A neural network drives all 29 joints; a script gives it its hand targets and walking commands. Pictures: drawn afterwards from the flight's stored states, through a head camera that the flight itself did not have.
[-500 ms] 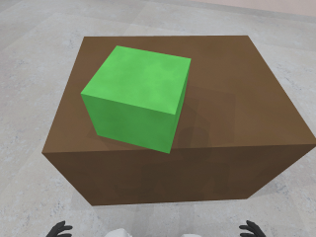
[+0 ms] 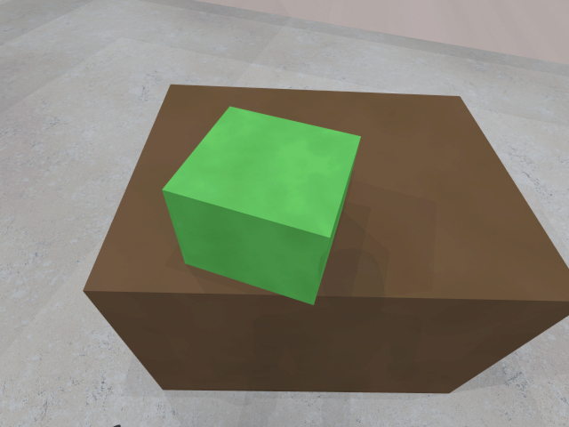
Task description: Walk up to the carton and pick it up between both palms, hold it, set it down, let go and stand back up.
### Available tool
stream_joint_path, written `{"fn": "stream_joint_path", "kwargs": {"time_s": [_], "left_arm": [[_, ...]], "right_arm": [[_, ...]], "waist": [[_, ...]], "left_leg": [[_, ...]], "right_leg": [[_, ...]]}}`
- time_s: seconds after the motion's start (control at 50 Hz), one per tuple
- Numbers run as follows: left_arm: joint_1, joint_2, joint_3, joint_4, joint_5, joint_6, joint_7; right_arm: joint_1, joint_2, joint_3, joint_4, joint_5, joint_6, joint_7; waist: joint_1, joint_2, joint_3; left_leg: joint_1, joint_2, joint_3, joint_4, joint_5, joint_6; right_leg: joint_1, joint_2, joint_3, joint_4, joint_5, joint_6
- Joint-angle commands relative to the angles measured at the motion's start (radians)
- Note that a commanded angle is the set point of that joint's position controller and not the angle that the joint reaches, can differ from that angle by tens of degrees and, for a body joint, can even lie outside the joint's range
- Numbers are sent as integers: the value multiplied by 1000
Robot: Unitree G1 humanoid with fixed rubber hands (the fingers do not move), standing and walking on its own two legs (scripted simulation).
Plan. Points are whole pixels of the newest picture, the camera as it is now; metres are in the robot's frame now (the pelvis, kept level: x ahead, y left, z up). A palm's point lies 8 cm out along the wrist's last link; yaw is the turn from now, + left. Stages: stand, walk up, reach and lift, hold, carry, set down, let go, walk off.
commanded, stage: walk up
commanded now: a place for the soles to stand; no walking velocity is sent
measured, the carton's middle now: (270, 202) +0.49 +0.02 +0.00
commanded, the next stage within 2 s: reach and lift in 1.50 s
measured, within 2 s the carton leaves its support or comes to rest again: neither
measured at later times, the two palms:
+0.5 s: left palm (116, 402) +0.18 +0.24 -0.09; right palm (458, 407) +0.17 -0.27 -0.10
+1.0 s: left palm out of the picture +0.11 +0.25 -0.10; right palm (453, 415) +0.16 -0.26 -0.09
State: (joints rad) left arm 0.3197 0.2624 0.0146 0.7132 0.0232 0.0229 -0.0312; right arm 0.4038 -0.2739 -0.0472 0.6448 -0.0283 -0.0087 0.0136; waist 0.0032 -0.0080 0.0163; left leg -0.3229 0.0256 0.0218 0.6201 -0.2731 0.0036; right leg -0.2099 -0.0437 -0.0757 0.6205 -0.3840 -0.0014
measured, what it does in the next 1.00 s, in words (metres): steps on the spot: right foot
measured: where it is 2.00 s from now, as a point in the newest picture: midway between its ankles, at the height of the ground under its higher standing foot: outside the picture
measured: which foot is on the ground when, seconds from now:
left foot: down 0.00-1.00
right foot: down 0.00-0.02, up 0.04-0.16, down 0.18-1.00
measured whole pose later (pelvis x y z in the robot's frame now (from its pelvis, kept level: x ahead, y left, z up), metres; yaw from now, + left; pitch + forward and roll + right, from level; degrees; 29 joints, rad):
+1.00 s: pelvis +0.04 -0.01 +0.00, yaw +5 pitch -2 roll -1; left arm 0.26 0.27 0.00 0.70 0.01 0.03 -0.03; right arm 0.31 -0.26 -0.02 0.66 -0.01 0.00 0.00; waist 0.01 0.00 0.05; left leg -0.25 0.01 -0.07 0.59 -0.31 -0.03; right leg -0.21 -0.05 -0.15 0.57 -0.32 -0.01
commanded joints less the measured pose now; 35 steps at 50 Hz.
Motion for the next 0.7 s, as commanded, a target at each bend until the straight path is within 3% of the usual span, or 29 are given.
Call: {"fn": "stream_joint_path", "kwargs": {"time_s": [0.0, 0.02, 0.04, 0.08, 0.12, 0.14, 0.16, 0.18, 0.2, 0.22, 0.24, 0.3, 0.36, 0.44, 0.68], "left_arm": [[-52, 82, 22, -127, -2, -29, -1], [-22, 95, 30, -122, 6, -25, 6], [-21, 98, 33, -123, 10, -27, 10], [-13, 84, 35, -127, 9, -42, 16], [36, 82, 38, -120, 7, -53, 17], [84, 83, 41, -108, 3, -57, 17], [107, 103, 44, -96, 7, -62, 19], [85, 164, 57, -99, 13, -63, 23], [33, 208, 64, -108, -5, -55, 26], [-8, 198, 56, -110, -23, -44, 25], [-35, 173, 40, -115, -27, -39, 23], [-5, 161, 28, -109, -28, -33, 28], [-14, 163, 31, -105, -23, -28, 27], [-60, 157, 28, -119, -26, -20, 23], [-111, 151, 26, -125, -17, -20, 11]], "right_arm": [[114, -213, -69, -74, -16, -49, -18], [138, -229, -75, -53, -12, -39, -24], [139, -214, -67, -55, -15, -34, -29], [110, -193, -51, -58, -24, -26, -38], [23, -179, -36, -62, -13, -19, -40], [-49, -173, -26, -72, 1, -15, -36], [-81, -152, -13, -82, 12, -14, -29], [-55, -104, 9, -97, 26, -15, -23], [-31, -67, 17, -94, 30, -5, -26], [-18, -72, 11, -77, 25, 5, -33], [-19, -83, 9, -70, 21, 4, -33], [-17, -126, -1, -55, 13, -16, -28], [-13, -121, 0, -51, 14, -16, -29], [-52, -115, -1, -63, 17, -7, -31], [-115, -131, -13, -89, 23, -14, -24]], "waist": [[-56, 132, 30], [-55, 140, 41], [-61, 139, 46], [-55, 155, 27], [-7, 146, -12], [37, 136, -36], [53, 110, -63], [31, 7, -98], [4, -50, -85], [-14, -38, -45], [-21, -32, -19], [2, -61, -38], [0, -58, -90], [0, -35, -59], [1, 22, -49]], "left_leg": [[196, 233, -457, -299, -231, 140], [218, 291, -545, -323, -209, 213], [249, 308, -544, -299, -65, 249], [252, 307, -454, -254, 196, 260], [149, 260, -314, -195, 373, 204], [59, 209, -215, -138, 450, 152], [-12, 147, -133, -59, 450, 92], [-66, 75, -57, 16, 316, 33], [8, 18, -2, 33, 34, -1], [90, 17, -23, -12, -59, 4], [95, 30, -47, -57, 15, 9], [106, 66, -87, -77, 304, 26], [113, 63, -71, -52, 335, 30], [110, 54, -70, -50, 289, 26], [85, 63, -129, -96, 273, 39]], "right_leg": [[-324, 32, 15, 122, -135, -17], [-342, 37, 42, 160, -183, -7], [-373, 22, 65, 185, -207, -5], [-352, -2, 79, 169, -192, -6], [-167, -13, 81, 10, -14, -11], [-11, 2, 63, -112, 162, -21], [103, -7, 97, -166, 334, -35], [156, -114, 229, -180, 447, -73], [39, -219, 320, -227, 375, -139], [-56, -225, 290, -211, 342, -175], [-60, -184, 237, -187, 370, -154], [5, -100, 131, -118, 535, -82], [72, -103, 113, -93, 591, -88], [28, -105, 108, -110, 502, -95], [32, -80, 67, -122, 339, -68]]}}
